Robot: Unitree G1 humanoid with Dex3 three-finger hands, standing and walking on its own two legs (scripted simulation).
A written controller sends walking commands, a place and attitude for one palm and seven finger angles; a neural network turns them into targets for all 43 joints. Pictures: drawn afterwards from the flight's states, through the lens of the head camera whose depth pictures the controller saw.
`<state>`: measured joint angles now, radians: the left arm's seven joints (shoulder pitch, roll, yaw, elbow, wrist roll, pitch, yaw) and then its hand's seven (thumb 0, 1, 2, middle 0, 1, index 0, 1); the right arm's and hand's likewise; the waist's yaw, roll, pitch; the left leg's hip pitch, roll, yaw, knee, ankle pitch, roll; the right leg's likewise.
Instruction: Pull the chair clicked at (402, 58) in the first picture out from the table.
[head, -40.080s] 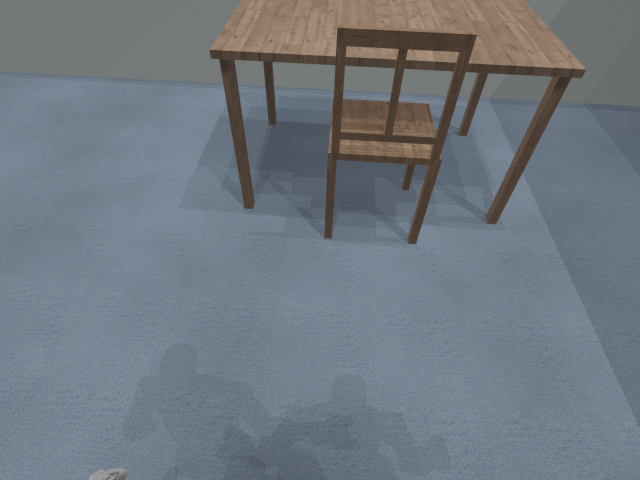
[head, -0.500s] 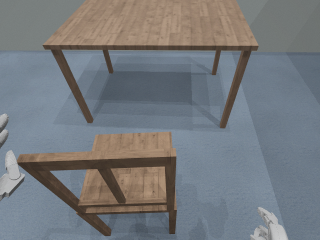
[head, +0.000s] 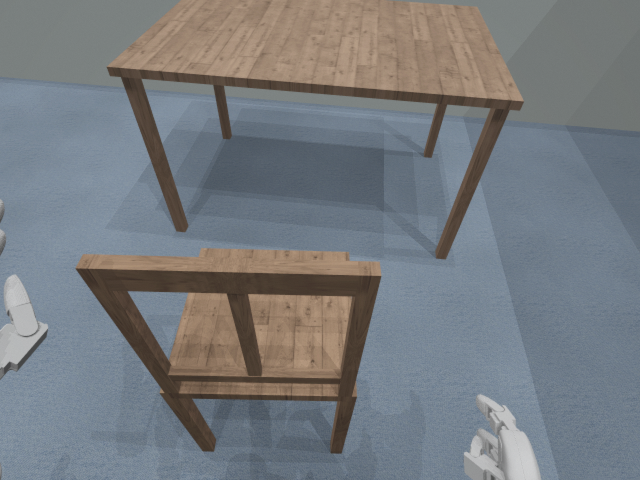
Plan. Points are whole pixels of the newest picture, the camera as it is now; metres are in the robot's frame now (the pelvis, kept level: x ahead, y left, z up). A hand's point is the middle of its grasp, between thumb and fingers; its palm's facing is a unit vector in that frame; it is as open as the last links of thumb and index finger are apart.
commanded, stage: step back with the hand held close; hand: left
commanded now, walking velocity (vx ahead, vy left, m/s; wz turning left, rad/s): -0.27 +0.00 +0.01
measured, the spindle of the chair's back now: (247, 336) +0.34 +0.15 -0.09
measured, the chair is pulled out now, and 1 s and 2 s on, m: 0.65 0.65 0.65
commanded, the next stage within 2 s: stop stepping back and stand still in 1.26 s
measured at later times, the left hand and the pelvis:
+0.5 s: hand (44, 325) +0.20 +0.27 +0.17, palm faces +0.45 -0.75 -0.48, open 7.4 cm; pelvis -0.01 +0.00 -0.01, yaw +0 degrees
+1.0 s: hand (19, 358) +0.17 +0.27 +0.17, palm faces +0.44 -0.74 -0.51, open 7.4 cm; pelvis -0.03 +0.00 +0.00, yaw +3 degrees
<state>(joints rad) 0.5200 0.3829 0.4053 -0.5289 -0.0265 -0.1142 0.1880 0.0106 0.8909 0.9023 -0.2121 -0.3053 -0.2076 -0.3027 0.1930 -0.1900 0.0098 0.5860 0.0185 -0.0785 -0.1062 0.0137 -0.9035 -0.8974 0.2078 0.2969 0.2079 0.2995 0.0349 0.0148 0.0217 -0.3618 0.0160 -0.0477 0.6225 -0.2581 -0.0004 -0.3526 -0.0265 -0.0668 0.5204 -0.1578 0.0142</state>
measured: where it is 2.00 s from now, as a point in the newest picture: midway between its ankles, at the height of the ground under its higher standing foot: outside the picture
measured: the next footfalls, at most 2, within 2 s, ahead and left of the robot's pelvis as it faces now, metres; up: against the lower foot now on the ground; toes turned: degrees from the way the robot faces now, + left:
left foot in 0.98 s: +0.00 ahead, +0.12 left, +0.00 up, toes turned +2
right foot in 1.24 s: -0.06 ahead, -0.16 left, +0.00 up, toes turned -1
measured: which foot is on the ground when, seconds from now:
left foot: down 0.00-0.78, up 0.80-0.96, down 0.98-1.00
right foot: down 0.00-0.98, up 1.00-1.00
